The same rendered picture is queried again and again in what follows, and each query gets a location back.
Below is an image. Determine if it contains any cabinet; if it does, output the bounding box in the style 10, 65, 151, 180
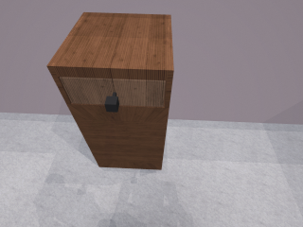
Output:
47, 12, 174, 170

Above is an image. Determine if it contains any handle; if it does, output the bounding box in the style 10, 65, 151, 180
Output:
104, 92, 119, 113

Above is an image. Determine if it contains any drawer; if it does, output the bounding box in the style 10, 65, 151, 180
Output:
60, 77, 166, 107

